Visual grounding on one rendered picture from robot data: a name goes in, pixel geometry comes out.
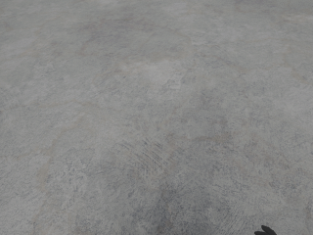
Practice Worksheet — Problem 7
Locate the right robot hand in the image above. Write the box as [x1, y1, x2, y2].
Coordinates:
[254, 225, 277, 235]

